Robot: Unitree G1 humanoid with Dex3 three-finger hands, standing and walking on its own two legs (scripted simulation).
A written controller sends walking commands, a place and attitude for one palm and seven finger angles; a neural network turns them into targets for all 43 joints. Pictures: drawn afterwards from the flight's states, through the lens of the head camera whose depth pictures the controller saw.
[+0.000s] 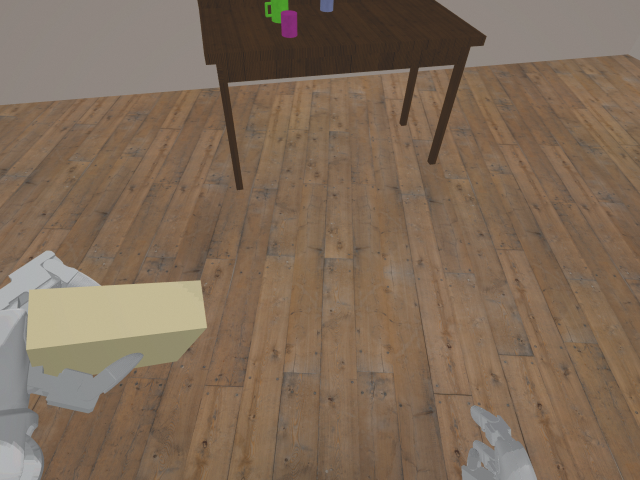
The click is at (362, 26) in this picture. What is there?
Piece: table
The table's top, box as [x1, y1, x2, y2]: [199, 0, 486, 64]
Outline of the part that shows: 486,36 434,0 398,0 334,3 333,10 331,12 320,11 319,4 288,5 288,9 295,10 297,12 297,36 293,38 286,38 281,35 280,23 274,23 271,21 271,17 266,17 264,15 264,6 199,9 206,64 483,45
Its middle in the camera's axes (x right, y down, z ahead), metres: +0.07 -0.93 +1.69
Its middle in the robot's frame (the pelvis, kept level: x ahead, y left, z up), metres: +1.88 +0.04 -0.12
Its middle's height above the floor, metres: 0.65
